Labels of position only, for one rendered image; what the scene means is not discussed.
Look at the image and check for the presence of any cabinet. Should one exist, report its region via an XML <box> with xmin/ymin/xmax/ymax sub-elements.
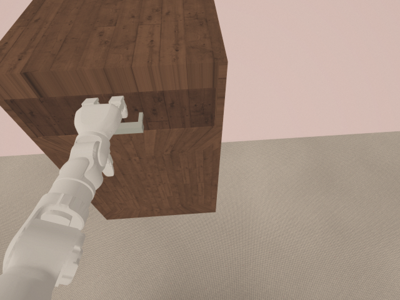
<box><xmin>0</xmin><ymin>0</ymin><xmax>228</xmax><ymax>220</ymax></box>

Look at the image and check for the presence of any left robot forearm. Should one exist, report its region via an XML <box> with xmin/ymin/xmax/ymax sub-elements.
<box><xmin>2</xmin><ymin>131</ymin><xmax>110</xmax><ymax>273</ymax></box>

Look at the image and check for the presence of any handle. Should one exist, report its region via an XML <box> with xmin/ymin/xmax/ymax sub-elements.
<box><xmin>114</xmin><ymin>112</ymin><xmax>144</xmax><ymax>134</ymax></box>

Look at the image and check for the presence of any left robot upper arm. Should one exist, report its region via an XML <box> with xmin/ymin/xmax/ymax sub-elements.
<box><xmin>0</xmin><ymin>219</ymin><xmax>86</xmax><ymax>300</ymax></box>

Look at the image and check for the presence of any robot left hand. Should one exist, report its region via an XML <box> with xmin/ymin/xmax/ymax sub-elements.
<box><xmin>74</xmin><ymin>96</ymin><xmax>128</xmax><ymax>176</ymax></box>

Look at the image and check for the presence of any drawer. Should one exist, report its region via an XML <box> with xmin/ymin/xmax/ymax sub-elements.
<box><xmin>7</xmin><ymin>87</ymin><xmax>216</xmax><ymax>137</ymax></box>

